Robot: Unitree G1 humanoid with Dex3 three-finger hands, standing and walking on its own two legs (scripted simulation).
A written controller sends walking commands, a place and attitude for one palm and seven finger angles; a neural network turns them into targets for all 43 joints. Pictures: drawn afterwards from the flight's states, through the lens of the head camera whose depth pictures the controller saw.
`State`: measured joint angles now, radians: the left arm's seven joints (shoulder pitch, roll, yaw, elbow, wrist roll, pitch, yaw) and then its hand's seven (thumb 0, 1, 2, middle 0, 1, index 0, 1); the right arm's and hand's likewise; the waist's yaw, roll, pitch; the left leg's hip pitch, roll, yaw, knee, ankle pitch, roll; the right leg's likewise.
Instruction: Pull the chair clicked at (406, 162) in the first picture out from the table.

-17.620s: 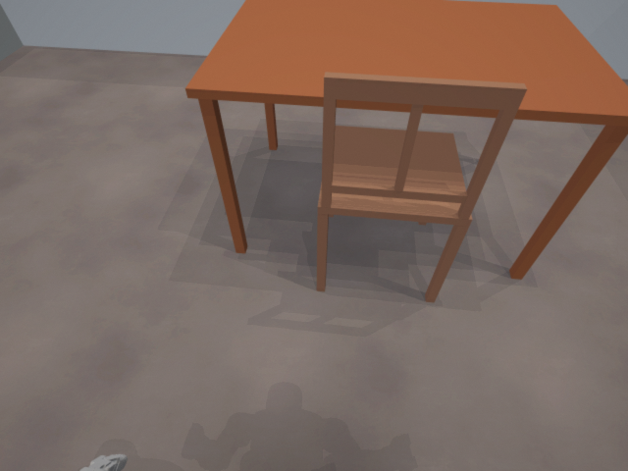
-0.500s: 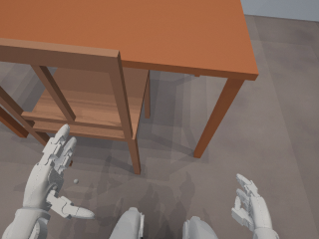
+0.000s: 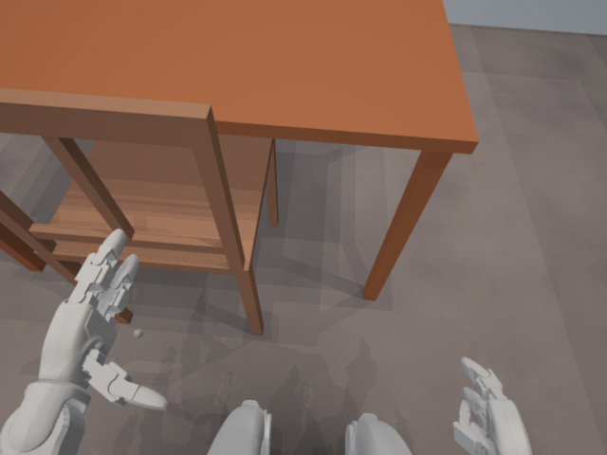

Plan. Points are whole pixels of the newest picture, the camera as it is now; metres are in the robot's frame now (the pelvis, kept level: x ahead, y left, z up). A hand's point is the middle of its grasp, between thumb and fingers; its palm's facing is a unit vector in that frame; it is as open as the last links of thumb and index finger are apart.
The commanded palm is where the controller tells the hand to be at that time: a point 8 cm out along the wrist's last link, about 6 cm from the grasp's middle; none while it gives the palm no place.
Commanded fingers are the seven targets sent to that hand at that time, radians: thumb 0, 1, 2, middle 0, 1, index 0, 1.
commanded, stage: raise the hand toward the chair's back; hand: left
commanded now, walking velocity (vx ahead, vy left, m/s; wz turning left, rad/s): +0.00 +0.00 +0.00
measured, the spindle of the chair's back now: (96, 192) +0.48 +0.36 -0.01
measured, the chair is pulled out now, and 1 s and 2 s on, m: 0.00 0.00 0.00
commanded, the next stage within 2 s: aim the fingers beside a spindle in 0.28 s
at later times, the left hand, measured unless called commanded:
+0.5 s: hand (146, 341) +0.24 +0.19 +0.05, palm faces -0.01 -1.00 -0.03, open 16.9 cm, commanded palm +0.22 +0.24 +0.05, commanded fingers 0.00 -0.50 0.30 -0.06 -0.08 -0.06 -0.08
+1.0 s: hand (175, 317) +0.27 +0.18 +0.02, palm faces -0.03 -1.00 -0.02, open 16.9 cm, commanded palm +0.26 +0.23 +0.03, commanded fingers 0.00 -0.50 0.30 -0.06 -0.08 -0.06 -0.08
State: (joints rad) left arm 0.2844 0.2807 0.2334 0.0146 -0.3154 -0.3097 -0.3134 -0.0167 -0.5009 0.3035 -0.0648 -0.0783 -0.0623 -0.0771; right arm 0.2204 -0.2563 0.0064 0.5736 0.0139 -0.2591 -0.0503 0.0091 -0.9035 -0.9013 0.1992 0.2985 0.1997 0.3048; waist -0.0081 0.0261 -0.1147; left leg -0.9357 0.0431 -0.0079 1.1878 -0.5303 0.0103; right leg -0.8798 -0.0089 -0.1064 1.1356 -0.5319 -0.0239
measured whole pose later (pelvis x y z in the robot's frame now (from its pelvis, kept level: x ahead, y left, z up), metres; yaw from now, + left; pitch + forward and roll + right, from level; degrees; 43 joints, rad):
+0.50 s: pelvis -0.01 -0.01 +0.00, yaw +0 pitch +15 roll -2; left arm 0.27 0.27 0.22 0.04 -0.31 -0.33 -0.32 -0.02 -0.50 0.30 -0.07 -0.08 -0.06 -0.08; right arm 0.20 -0.25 0.02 0.57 0.02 -0.27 -0.05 0.01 -0.90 -0.90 0.20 0.30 0.20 0.30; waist 0.00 0.03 -0.12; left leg -0.95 0.05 -0.02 1.21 -0.53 0.00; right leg -0.90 -0.01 -0.12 1.16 -0.54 -0.04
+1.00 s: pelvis -0.01 +0.00 -0.02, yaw +0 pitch +18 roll -2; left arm 0.12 0.24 0.17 0.15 -0.26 -0.35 -0.25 -0.02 -0.50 0.30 -0.07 -0.08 -0.06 -0.08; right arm 0.20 -0.25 0.02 0.59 0.00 -0.25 -0.04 0.01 -0.90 -0.90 0.20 0.30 0.20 0.30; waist -0.01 0.03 -0.13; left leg -1.03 0.04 0.00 1.25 -0.54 0.01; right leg -0.98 -0.01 -0.10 1.22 -0.55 -0.03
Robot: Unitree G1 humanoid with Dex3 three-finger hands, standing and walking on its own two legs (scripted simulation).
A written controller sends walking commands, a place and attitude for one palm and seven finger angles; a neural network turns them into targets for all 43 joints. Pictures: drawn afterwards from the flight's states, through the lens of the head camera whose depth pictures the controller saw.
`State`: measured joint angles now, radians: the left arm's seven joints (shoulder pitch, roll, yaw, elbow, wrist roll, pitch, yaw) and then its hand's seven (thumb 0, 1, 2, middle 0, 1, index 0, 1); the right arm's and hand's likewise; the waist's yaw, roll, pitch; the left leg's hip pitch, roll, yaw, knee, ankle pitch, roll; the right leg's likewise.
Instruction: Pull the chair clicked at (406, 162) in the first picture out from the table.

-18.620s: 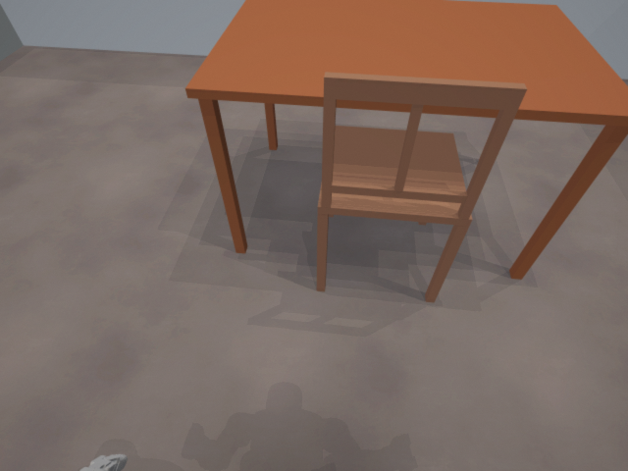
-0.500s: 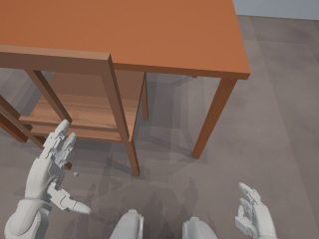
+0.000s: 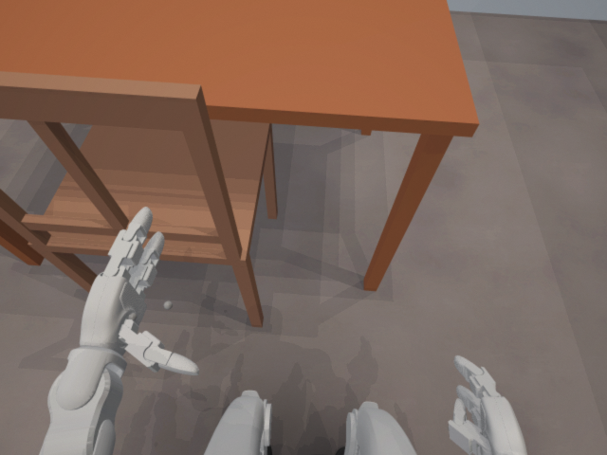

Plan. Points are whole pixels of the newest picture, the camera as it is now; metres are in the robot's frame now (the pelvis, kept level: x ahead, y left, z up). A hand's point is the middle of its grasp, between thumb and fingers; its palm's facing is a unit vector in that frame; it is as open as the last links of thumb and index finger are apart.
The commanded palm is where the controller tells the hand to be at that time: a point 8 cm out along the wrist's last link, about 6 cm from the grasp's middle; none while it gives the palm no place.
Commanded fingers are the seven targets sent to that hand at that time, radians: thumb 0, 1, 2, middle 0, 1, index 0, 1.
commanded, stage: aim the fingers beside a spindle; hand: left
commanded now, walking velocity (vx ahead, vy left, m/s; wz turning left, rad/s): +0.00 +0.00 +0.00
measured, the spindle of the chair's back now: (87, 180) +0.49 +0.37 +0.01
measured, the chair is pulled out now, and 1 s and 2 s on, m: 0.00 0.00 0.00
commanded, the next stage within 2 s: push the fingers through the gap in 1.38 s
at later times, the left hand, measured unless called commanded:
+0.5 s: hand (193, 287) +0.31 +0.16 +0.02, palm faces -0.05 -1.00 -0.02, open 16.9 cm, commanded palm +0.30 +0.21 +0.03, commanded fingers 0.00 -0.50 0.30 -0.06 -0.08 -0.06 -0.08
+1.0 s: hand (209, 278) +0.33 +0.15 +0.01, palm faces -0.04 -1.00 -0.03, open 16.9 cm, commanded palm +0.31 +0.20 +0.02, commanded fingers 0.00 -0.50 0.30 -0.06 -0.08 -0.06 -0.08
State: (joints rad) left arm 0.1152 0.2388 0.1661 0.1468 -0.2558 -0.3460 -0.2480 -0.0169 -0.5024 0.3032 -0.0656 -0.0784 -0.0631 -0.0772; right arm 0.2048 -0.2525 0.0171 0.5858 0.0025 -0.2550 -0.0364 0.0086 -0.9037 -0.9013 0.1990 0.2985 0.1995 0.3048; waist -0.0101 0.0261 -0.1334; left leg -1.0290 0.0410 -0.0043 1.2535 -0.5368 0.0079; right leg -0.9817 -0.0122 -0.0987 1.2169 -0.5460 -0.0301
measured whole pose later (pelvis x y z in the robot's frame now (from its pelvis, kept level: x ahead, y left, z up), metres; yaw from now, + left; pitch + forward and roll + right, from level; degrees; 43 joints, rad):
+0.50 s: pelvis +0.00 +0.00 -0.01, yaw +0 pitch +20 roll -2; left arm -0.01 0.21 0.12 0.25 -0.21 -0.37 -0.21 -0.02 -0.50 0.30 -0.06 -0.08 -0.06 -0.08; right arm 0.19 -0.25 0.01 0.59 -0.01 -0.21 -0.02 0.01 -0.90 -0.90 0.20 0.30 0.20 0.30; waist -0.01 0.02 -0.15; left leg -1.09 0.04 0.00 1.29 -0.55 0.01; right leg -1.05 -0.02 -0.09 1.26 -0.57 -0.03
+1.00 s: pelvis -0.01 +0.00 -0.02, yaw +0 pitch +21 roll -1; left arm -0.11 0.20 0.12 0.35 -0.18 -0.40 -0.16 -0.02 -0.50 0.30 -0.07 -0.08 -0.06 -0.08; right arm 0.19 -0.24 0.00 0.61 -0.01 -0.17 -0.01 0.01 -0.91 -0.90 0.20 0.30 0.20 0.30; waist -0.02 0.03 -0.15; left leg -1.14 0.04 0.01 1.32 -0.55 0.00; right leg -1.10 -0.01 -0.08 1.30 -0.57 -0.04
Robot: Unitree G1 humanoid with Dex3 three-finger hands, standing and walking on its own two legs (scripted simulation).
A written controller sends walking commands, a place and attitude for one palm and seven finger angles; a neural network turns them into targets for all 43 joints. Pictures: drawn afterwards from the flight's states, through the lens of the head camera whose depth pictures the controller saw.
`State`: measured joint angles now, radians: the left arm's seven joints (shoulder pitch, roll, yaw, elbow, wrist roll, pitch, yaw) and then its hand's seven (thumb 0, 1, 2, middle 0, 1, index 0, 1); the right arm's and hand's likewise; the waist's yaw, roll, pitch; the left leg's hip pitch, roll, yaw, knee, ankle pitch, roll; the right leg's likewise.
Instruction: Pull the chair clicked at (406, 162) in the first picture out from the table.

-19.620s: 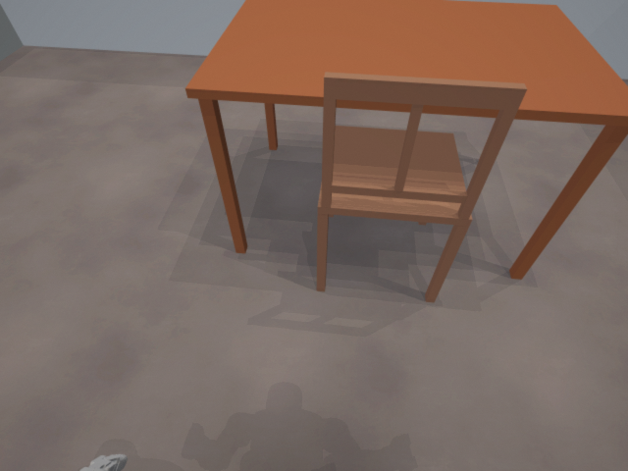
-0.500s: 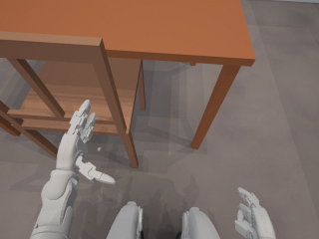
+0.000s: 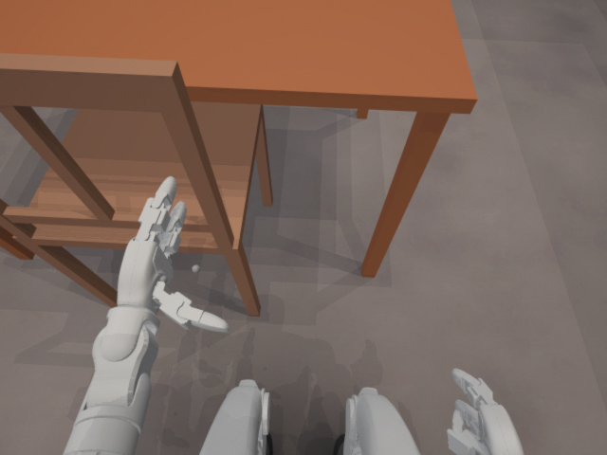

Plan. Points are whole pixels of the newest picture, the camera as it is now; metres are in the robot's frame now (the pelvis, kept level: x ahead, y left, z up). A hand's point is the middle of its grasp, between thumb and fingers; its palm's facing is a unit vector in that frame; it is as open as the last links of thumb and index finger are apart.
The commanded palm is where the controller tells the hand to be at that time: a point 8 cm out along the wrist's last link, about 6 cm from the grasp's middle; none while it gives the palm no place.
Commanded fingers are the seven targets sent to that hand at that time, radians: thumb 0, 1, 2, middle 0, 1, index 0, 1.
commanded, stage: aim the fingers beside a spindle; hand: left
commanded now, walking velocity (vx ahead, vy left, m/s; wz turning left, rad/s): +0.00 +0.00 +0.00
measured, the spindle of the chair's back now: (67, 168) +0.49 +0.37 +0.02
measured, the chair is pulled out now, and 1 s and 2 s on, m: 0.00 0.00 0.00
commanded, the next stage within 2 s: push the fingers through the gap in 0.38 s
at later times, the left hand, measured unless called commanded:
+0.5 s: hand (193, 266) +0.34 +0.16 +0.03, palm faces -0.03 -1.00 -0.03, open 16.9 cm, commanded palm +0.32 +0.21 +0.03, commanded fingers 0.00 -0.50 0.30 -0.06 -0.08 -0.06 -0.08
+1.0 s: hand (197, 237) +0.38 +0.16 +0.03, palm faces -0.03 -1.00 -0.03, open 16.9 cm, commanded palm +0.36 +0.21 +0.03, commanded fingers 0.00 -0.50 0.30 -0.06 -0.08 -0.06 -0.08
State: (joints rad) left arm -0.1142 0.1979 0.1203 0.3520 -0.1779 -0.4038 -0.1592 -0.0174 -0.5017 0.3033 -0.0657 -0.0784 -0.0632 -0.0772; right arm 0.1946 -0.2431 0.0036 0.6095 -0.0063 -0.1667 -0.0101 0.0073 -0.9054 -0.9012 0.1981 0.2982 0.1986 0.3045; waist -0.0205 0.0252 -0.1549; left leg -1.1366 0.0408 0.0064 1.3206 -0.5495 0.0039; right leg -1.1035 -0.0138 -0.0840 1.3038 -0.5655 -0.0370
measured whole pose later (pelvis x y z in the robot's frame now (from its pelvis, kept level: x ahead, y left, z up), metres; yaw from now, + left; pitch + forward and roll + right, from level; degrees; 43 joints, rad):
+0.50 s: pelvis +0.00 +0.00 +0.00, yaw +0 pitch +21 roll -1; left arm -0.14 0.21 0.14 0.40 -0.19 -0.42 -0.17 -0.02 -0.50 0.30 -0.07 -0.08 -0.06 -0.08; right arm 0.18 -0.25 0.00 0.61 0.00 -0.17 -0.02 0.01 -0.91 -0.90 0.20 0.30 0.20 0.30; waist -0.02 0.02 -0.15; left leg -1.14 0.04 0.00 1.33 -0.55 0.00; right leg -1.11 -0.01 -0.09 1.31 -0.57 -0.04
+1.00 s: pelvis +0.00 +0.00 +0.00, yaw +0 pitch +22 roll -2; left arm -0.32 0.22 0.17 0.55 -0.16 -0.42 -0.15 -0.02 -0.50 0.30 -0.07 -0.08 -0.06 -0.08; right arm 0.21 -0.25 0.00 0.63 -0.01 -0.15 -0.01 0.01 -0.91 -0.90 0.20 0.30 0.20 0.30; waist -0.04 0.02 -0.16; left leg -1.17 0.04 0.01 1.33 -0.55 0.01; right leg -1.13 -0.01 -0.08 1.30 -0.56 -0.03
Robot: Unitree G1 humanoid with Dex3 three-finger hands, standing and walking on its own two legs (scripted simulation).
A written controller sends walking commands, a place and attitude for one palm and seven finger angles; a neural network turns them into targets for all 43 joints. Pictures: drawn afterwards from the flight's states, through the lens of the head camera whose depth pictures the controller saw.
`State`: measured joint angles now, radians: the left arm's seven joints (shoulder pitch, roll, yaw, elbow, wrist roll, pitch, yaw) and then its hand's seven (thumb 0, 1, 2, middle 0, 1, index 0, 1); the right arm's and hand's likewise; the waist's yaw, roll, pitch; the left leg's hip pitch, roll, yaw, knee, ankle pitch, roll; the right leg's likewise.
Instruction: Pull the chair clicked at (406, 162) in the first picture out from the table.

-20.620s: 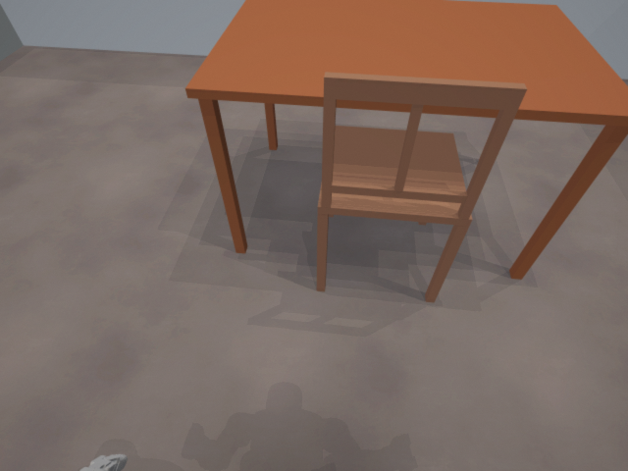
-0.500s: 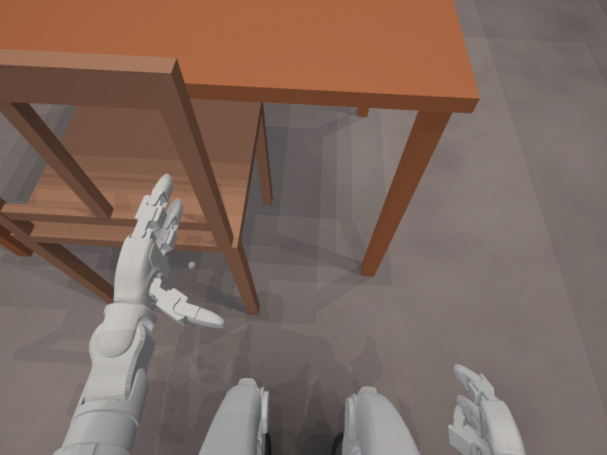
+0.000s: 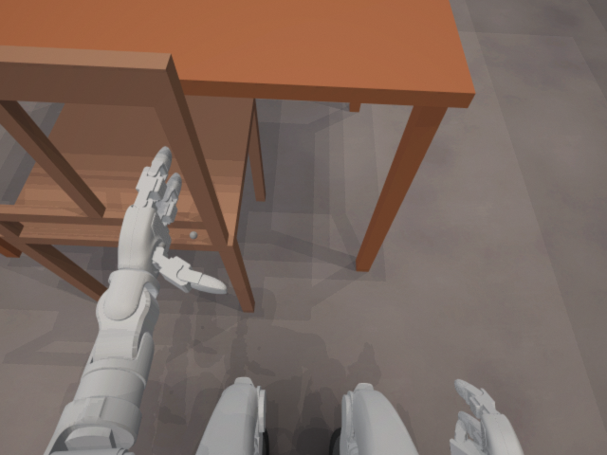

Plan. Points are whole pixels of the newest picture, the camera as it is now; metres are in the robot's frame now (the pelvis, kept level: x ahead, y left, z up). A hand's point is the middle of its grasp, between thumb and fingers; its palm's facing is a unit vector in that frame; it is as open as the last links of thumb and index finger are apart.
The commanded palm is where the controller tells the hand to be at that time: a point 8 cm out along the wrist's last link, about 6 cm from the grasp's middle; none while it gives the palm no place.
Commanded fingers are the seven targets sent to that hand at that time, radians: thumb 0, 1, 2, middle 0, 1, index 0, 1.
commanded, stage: push the fingers through the gap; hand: left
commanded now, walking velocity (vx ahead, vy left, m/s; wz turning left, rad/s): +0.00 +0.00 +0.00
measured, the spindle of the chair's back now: (55, 165) +0.49 +0.37 +0.03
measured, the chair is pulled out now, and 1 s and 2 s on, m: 0.00 0.00 0.00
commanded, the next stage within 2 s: hook a spindle and tug to test in 1.08 s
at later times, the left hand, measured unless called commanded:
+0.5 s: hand (202, 206) +0.42 +0.15 +0.03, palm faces -0.01 -1.00 -0.03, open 16.9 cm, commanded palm +0.41 +0.20 +0.03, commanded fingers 0.00 -0.50 0.30 -0.06 -0.08 -0.06 -0.08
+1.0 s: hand (208, 192) +0.45 +0.15 +0.03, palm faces +0.01 -1.00 -0.04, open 16.9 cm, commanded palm +0.42 +0.20 +0.03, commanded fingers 0.00 -0.50 0.30 -0.06 -0.08 -0.06 -0.08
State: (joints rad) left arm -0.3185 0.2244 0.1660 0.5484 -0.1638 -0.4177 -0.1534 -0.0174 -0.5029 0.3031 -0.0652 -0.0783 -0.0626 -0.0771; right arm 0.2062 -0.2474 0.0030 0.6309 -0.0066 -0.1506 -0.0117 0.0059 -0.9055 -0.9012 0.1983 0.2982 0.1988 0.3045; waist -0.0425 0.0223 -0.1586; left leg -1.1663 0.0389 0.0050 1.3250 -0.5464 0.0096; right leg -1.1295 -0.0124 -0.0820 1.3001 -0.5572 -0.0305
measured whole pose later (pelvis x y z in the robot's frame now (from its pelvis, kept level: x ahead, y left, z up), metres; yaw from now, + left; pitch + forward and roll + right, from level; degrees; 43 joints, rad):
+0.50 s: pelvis +0.00 +0.00 +0.00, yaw +0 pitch +23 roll -1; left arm -0.52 0.25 0.23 0.79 -0.13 -0.46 -0.14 -0.02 -0.50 0.30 -0.07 -0.08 -0.06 -0.08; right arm 0.24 -0.25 0.00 0.66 -0.01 -0.12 0.00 0.00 -0.91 -0.90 0.20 0.30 0.20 0.30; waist -0.08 0.03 -0.16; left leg -1.19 0.04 0.01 1.32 -0.53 0.01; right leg -1.16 -0.01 -0.08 1.30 -0.54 -0.03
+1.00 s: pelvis +0.00 +0.00 +0.00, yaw -1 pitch +24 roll -1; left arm -0.63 0.29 0.28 0.92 -0.10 -0.49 -0.13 -0.02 -0.50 0.30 -0.07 -0.08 -0.06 -0.08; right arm 0.28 -0.26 0.00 0.67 -0.02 -0.09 0.01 0.00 -0.91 -0.90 0.20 0.30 0.20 0.30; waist -0.10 0.03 -0.16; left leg -1.22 0.05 0.01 1.32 -0.53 0.01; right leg -1.19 0.00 -0.07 1.30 -0.54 -0.04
